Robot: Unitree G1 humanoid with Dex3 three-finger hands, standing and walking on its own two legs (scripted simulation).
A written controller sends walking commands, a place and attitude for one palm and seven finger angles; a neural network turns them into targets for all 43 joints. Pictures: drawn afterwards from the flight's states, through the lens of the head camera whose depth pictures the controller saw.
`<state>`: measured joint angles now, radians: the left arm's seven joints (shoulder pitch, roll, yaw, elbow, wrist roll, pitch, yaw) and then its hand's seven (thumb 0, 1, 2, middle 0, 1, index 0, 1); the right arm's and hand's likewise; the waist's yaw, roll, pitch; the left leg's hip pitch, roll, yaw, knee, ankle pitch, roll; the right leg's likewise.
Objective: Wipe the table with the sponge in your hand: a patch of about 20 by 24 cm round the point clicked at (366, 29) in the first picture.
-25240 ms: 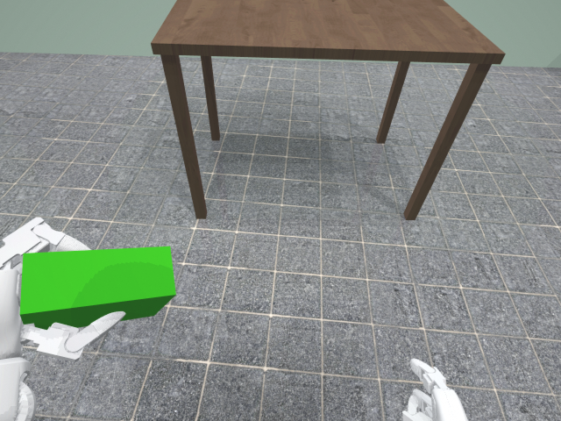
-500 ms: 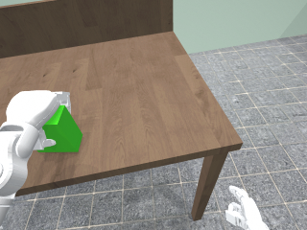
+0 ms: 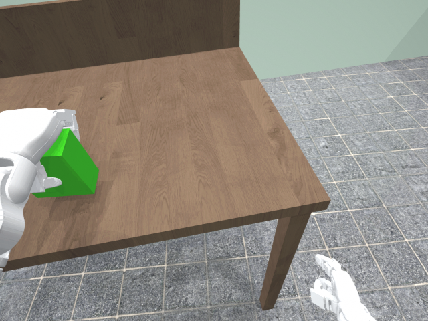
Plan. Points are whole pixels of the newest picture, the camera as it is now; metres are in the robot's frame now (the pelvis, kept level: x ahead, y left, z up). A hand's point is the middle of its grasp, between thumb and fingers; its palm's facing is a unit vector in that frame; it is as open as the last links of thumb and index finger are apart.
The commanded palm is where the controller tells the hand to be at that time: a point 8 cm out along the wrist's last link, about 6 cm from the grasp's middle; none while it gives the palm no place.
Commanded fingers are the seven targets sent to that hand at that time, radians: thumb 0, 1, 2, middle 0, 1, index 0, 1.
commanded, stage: move the sponge above the wiping area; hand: left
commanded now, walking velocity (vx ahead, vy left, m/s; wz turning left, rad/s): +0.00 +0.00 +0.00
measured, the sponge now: (58, 172) +0.28 +0.35 +0.14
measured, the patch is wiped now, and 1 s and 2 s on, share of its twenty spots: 0.15 0.15 0.15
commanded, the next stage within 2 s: none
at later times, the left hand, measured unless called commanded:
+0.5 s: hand (20, 150) +0.27 +0.38 +0.20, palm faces +0.10 +0.04 -0.99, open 9.4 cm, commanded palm +0.23 +0.34 +0.25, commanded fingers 0.00 0.10 1.30 -1.20 -1.60 -1.20 -1.60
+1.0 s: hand (34, 179) +0.26 +0.37 +0.15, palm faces -0.08 -0.04 -1.00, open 9.4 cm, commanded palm +0.23 +0.34 +0.25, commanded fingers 0.00 0.10 1.30 -1.20 -1.60 -1.20 -1.60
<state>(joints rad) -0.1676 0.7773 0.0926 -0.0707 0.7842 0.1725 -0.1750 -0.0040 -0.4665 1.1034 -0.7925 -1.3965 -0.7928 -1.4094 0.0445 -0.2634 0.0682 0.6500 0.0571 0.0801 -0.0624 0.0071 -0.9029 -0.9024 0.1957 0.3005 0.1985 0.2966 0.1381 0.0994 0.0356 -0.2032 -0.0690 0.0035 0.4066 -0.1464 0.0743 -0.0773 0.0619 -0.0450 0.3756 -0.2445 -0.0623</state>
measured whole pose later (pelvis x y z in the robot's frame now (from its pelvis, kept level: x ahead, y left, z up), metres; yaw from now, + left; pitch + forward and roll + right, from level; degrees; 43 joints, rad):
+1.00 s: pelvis +0.00 +0.02 +0.00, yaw +1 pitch -2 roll -2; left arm -0.12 0.73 0.07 -0.01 0.80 0.33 -0.27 -0.01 -0.46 1.10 -0.79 -1.40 -0.79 -1.41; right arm 0.06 -0.30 0.05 0.62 0.08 0.09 -0.05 0.01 -0.90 -0.90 0.20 0.30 0.20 0.30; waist 0.13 0.14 0.03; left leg -0.25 -0.09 0.00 0.42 -0.14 0.10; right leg -0.12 0.05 -0.05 0.39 -0.24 -0.04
